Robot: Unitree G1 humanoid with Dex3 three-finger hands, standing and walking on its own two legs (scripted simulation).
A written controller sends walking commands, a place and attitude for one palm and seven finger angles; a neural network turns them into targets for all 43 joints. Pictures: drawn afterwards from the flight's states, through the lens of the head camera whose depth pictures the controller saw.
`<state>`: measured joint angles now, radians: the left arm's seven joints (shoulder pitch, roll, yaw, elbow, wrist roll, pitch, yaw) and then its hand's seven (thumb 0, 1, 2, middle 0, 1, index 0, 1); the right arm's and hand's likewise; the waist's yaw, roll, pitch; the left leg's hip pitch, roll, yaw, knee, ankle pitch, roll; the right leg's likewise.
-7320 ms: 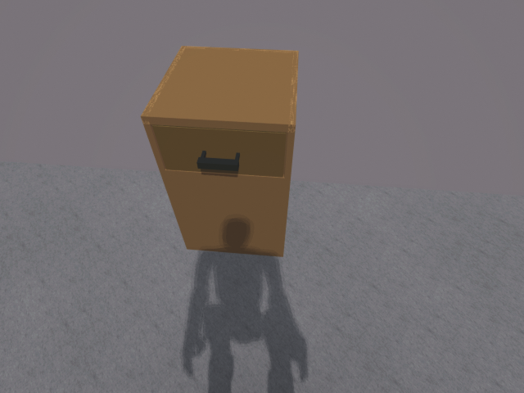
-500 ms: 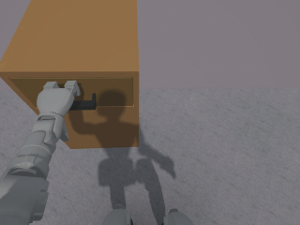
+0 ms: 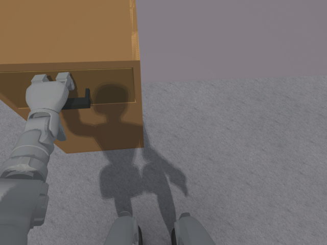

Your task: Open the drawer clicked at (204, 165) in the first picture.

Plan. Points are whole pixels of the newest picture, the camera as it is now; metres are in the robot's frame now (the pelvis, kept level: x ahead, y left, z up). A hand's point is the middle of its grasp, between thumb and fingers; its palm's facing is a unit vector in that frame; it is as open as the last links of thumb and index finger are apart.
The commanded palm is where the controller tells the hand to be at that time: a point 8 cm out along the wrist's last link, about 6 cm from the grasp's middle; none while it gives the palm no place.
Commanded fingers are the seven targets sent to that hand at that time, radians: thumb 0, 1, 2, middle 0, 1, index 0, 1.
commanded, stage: move the hooked fingers above the handle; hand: left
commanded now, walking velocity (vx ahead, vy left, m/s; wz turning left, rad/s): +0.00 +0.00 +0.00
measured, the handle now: (69, 98) +0.54 +0.26 -0.09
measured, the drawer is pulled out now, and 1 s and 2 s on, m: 0.00 0.00 0.00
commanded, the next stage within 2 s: lower the fingers behind the handle in 0.42 s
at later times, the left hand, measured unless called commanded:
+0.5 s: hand (59, 107) +0.48 +0.26 -0.04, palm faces -0.12 -0.04 -0.99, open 13.8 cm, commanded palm +0.47 +0.24 +0.03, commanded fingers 0.00 -0.50 0.30 -0.30 -1.20 -0.30 -1.20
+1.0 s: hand (63, 113) +0.47 +0.26 -0.06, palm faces -0.07 -0.02 -1.00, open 13.8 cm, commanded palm +0.47 +0.24 -0.01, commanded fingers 0.00 -0.50 0.30 -0.30 -1.20 -0.30 -1.20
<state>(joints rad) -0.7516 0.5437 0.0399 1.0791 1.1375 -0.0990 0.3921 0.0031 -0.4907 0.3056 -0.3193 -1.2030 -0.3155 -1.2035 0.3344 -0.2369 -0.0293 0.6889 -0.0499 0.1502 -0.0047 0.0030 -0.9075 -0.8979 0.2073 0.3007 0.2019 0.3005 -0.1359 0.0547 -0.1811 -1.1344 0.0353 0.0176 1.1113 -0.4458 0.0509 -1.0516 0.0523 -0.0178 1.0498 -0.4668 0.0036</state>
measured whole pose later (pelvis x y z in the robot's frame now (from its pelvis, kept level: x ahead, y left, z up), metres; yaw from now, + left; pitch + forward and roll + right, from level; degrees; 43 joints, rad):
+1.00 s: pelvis +0.00 +0.00 -0.02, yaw +0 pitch +29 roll -4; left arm -0.76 0.53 0.04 1.10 1.17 -0.11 0.48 0.00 -0.49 0.31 -0.32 -1.20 -0.32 -1.20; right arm 0.29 -0.24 -0.03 0.68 -0.07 0.15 0.01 0.00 -0.91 -0.90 0.21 0.30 0.20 0.30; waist -0.13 0.05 -0.20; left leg -1.24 0.03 0.00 1.21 -0.49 0.05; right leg -1.15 0.05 -0.03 1.15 -0.51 0.00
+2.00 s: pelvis -0.02 -0.01 -0.06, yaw -1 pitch +33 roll -5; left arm -0.82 0.58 0.05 1.08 1.16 -0.09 0.42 0.00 -0.49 0.31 -0.29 -1.20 -0.31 -1.20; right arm 0.27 -0.24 -0.01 0.66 -0.06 0.11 0.01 0.00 -0.91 -0.90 0.21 0.30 0.20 0.30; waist -0.14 0.06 -0.20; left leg -1.44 0.04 -0.01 1.39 -0.53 0.04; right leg -1.36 0.06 -0.05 1.34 -0.56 -0.01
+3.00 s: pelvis -0.01 +0.00 -0.06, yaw -1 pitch +33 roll -5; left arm -0.79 0.57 0.06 1.05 1.16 -0.12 0.45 0.00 0.67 0.79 -0.32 -1.34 -0.37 -1.33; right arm 0.28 -0.25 -0.02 0.66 -0.06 0.13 0.02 0.00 -0.91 -0.90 0.21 0.30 0.20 0.30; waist -0.14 0.06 -0.20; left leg -1.43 0.04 0.00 1.39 -0.53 0.06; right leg -1.34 0.06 -0.04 1.32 -0.56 0.01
